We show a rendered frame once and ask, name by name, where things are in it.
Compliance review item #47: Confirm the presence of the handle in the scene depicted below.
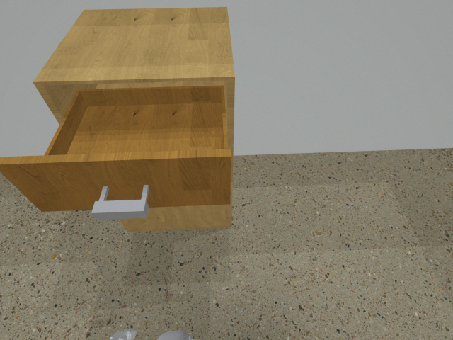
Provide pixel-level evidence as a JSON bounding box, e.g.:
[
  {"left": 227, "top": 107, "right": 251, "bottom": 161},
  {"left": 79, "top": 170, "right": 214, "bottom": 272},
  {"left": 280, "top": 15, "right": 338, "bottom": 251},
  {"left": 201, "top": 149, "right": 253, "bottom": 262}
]
[{"left": 91, "top": 185, "right": 149, "bottom": 220}]

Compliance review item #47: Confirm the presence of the cabinet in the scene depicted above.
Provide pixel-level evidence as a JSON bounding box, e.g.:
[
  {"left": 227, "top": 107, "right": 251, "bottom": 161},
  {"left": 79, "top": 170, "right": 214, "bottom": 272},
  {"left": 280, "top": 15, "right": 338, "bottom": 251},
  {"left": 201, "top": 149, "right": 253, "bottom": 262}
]
[{"left": 33, "top": 7, "right": 235, "bottom": 232}]

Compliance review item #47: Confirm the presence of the drawer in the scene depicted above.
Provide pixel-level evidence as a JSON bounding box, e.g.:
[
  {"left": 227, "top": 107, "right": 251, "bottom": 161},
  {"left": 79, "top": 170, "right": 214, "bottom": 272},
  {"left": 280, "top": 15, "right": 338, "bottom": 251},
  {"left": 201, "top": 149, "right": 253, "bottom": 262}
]
[{"left": 0, "top": 85, "right": 231, "bottom": 212}]

